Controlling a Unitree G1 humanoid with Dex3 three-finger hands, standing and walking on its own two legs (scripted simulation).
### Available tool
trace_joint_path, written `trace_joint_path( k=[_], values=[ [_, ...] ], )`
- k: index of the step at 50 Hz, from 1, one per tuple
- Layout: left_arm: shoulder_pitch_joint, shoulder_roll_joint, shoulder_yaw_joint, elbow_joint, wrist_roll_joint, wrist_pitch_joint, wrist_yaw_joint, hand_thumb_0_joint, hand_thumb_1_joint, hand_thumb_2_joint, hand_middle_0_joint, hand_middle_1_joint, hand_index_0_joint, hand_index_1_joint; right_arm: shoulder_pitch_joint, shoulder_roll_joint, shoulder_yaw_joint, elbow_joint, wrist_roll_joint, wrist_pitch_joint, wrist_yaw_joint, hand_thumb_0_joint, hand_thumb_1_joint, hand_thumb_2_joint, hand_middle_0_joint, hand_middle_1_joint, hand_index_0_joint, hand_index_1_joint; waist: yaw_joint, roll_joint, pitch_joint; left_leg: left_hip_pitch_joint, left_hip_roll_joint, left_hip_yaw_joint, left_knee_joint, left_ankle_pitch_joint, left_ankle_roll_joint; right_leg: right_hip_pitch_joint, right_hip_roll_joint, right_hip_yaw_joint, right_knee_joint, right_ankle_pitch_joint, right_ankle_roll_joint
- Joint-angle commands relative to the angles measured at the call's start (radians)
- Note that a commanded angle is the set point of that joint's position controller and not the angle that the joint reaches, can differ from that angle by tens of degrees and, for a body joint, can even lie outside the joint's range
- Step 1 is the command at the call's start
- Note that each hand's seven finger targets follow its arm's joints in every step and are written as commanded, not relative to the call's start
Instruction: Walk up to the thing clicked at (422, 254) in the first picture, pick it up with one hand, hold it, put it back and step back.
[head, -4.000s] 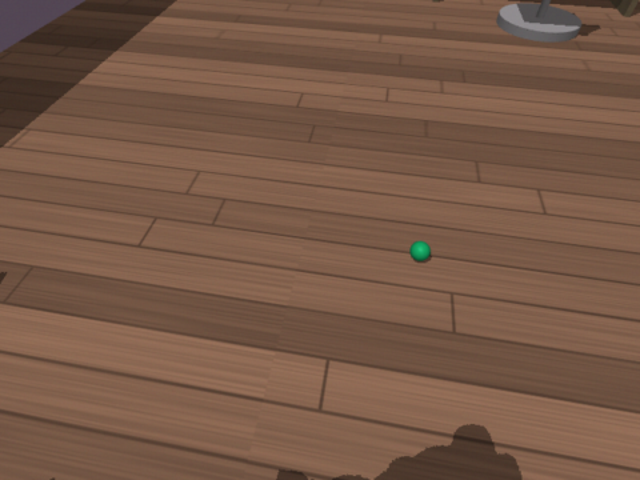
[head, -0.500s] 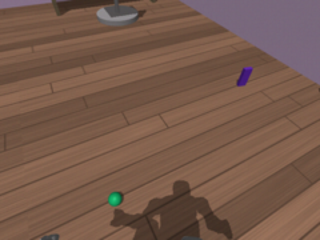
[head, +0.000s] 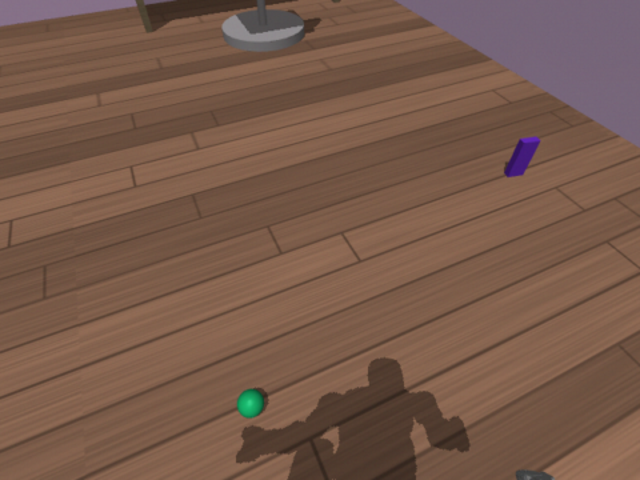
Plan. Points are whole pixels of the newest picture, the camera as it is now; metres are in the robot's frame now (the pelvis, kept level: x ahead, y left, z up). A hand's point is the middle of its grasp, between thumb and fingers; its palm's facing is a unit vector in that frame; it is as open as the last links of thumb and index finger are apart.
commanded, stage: walk up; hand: left
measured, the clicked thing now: (250, 403) +0.44 +0.21 -0.74
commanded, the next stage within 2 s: none
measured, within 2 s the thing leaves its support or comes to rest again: neither
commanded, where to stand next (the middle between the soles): +0.05 -0.01 m, yaw -1 degrees
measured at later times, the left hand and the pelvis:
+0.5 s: hand out of the picture +0.09 +0.24 -0.15, palm faces +0.01 -0.95 -0.33, open 7.4 cm; pelvis +0.00 +0.00 +0.00, yaw +1 degrees
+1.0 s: hand out of the picture +0.09 +0.25 -0.15, palm faces +0.02 -0.95 -0.32, open 7.4 cm; pelvis +0.02 +0.00 +0.00, yaw +1 degrees
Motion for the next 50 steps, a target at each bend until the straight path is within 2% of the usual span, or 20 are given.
trace_joint_path(
  k=[1, 7, 10, 15, 31, 40, 44, 45, 46, 47, 48, 49, 50],
  values=[
    [-0.074, 0.211, 0.041, -0.064, 0.005, -0.028, 0.016, 0.000, 0.900, 0.900, -0.200, -0.300, -0.200, -0.300, -0.010, -0.211, -0.049, -0.038, -0.001, -0.008, -0.013, 0.000, -0.900, -0.900, 0.200, 0.300, 0.200, 0.300, -0.018, -0.049, -0.111, -0.059, 0.103, -0.052, -0.081, 0.238, 0.054, 0.142, -0.101, 0.104, -0.056, 0.183, -0.030],
    [-0.081, 0.207, 0.046, -0.061, 0.007, -0.024, 0.017, 0.000, 0.900, 0.900, -0.200, -0.300, -0.200, -0.300, -0.034, -0.204, -0.048, -0.036, -0.004, -0.006, -0.011, 0.000, -0.900, -0.900, 0.200, 0.300, 0.200, 0.300, -0.012, -0.023, -0.084, -0.072, 0.099, -0.057, -0.106, 0.199, 0.049, 0.140, -0.094, 0.096, -0.075, 0.114, -0.025],
    [-0.079, 0.209, 0.047, -0.066, 0.010, -0.025, 0.016, 0.000, 0.900, 0.900, -0.200, -0.300, -0.200, -0.300, -0.038, -0.204, -0.047, -0.035, -0.004, -0.006, -0.011, 0.000, -0.900, -0.900, 0.200, 0.300, 0.200, 0.300, -0.010, -0.023, -0.106, -0.064, 0.101, -0.053, -0.109, 0.203, 0.050, 0.164, -0.101, 0.097, -0.075, 0.143, -0.026],
    [-0.091, 0.210, 0.051, -0.068, 0.012, -0.025, 0.016, 0.000, 0.900, 0.900, -0.200, -0.300, -0.200, -0.300, -0.029, -0.201, -0.046, -0.034, -0.005, -0.006, -0.011, 0.000, -0.900, -0.900, 0.200, 0.300, 0.200, 0.300, -0.014, -0.027, -0.101, -0.072, 0.098, -0.055, -0.119, 0.194, 0.048, 0.177, -0.099, 0.094, -0.079, 0.132, -0.025],
    [-0.089, 0.206, 0.061, -0.076, 0.012, -0.017, 0.013, 0.000, 0.900, 0.900, -0.200, -0.300, -0.200, -0.300, 0.006, -0.204, -0.044, -0.030, -0.009, -0.006, -0.013, 0.000, -0.900, -0.900, 0.200, 0.300, 0.200, 0.300, -0.015, -0.032, -0.066, -0.103, 0.086, -0.062, -0.123, 0.127, 0.053, 0.158, -0.088, 0.096, -0.098, 0.031, -0.026],
    [-0.078, 0.206, 0.061, -0.078, 0.012, -0.015, 0.012, 0.000, 0.900, 0.900, -0.200, -0.300, -0.200, -0.300, 0.011, -0.205, -0.045, -0.031, -0.010, -0.008, -0.015, 0.000, -0.900, -0.900, 0.200, 0.300, 0.200, 0.300, -0.013, -0.021, -0.061, -0.101, 0.087, -0.068, -0.130, 0.130, 0.052, 0.149, -0.084, 0.095, -0.091, 0.026, -0.030],
    [-0.080, 0.204, 0.059, -0.082, 0.012, -0.015, 0.011, 0.000, 0.900, 0.900, -0.200, -0.300, -0.200, -0.300, 0.013, -0.202, -0.043, -0.033, -0.011, -0.009, -0.014, 0.000, -0.900, -0.900, 0.200, 0.300, 0.200, 0.300, -0.013, -0.024, -0.065, -0.108, 0.087, -0.070, -0.128, 0.133, 0.053, 0.157, -0.087, 0.096, -0.086, 0.059, -0.026],
    [-0.027, 0.245, 0.081, -0.116, 0.026, -0.018, -0.005, 0.000, 0.900, 0.900, -0.200, -0.300, -0.200, -0.300, 0.085, -0.248, -0.071, -0.065, -0.025, -0.017, -0.002, 0.000, -0.900, -0.900, 0.200, 0.300, 0.200, 0.300, -0.025, -0.007, -0.112, -0.081, 0.057, -0.066, -0.101, -0.224, 0.105, 0.156, -0.029, 0.062, -0.028, -0.339, -0.060],
    [-0.022, 0.242, 0.084, -0.117, 0.035, -0.017, -0.011, 0.000, 0.900, 0.900, -0.200, -0.300, -0.200, -0.300, 0.111, -0.262, -0.079, -0.058, -0.033, -0.016, 0.003, 0.000, -0.900, -0.900, 0.200, 0.300, 0.200, 0.300, -0.028, 0.016, -0.065, -0.104, 0.083, -0.124, -0.124, -0.376, 0.129, 0.076, -0.026, 0.072, 0.008, -0.458, -0.066],
    [-0.035, 0.237, 0.087, -0.128, 0.039, -0.016, -0.016, 0.000, 0.900, 0.900, -0.200, -0.300, -0.200, -0.300, 0.131, -0.270, -0.084, -0.057, -0.036, -0.015, 0.005, 0.000, -0.900, -0.900, 0.200, 0.300, 0.200, 0.300, -0.034, 0.033, -0.008, -0.107, 0.106, -0.167, -0.152, -0.461, 0.145, -0.020, -0.010, 0.057, 0.039, -0.491, -0.061],
    [-0.044, 0.219, 0.084, -0.144, 0.040, -0.013, -0.021, 0.000, 0.900, 0.900, -0.200, -0.300, -0.200, -0.300, 0.132, -0.274, -0.089, -0.067, -0.036, -0.013, 0.007, 0.000, -0.900, -0.900, 0.200, 0.300, 0.200, 0.300, -0.041, 0.067, 0.055, -0.091, 0.142, -0.217, -0.191, -0.484, 0.167, -0.113, 0.013, 0.020, 0.087, -0.439, -0.046],
    [-0.045, 0.202, 0.083, -0.158, 0.037, -0.013, -0.024, 0.000, 0.900, 0.900, -0.200, -0.300, -0.200, -0.300, 0.133, -0.275, -0.095, -0.079, -0.038, -0.014, 0.008, 0.000, -0.900, -0.900, 0.200, 0.300, 0.200, 0.300, -0.043, 0.095, 0.100, -0.087, 0.192, -0.272, -0.228, -0.453, 0.186, -0.160, 0.038, -0.022, 0.173, -0.325, -0.030],
    [-0.052, 0.200, 0.084, -0.180, 0.038, -0.016, -0.024, 0.000, 0.900, 0.900, -0.200, -0.300, -0.200, -0.300, 0.117, -0.285, -0.102, -0.101, -0.036, -0.019, 0.004, 0.000, -0.900, -0.900, 0.200, 0.300, 0.200, 0.300, -0.042, 0.088, 0.131, -0.054, 0.229, -0.295, -0.220, -0.313, 0.207, -0.211, 0.029, -0.011, 0.210, -0.257, -0.029]
  ],
)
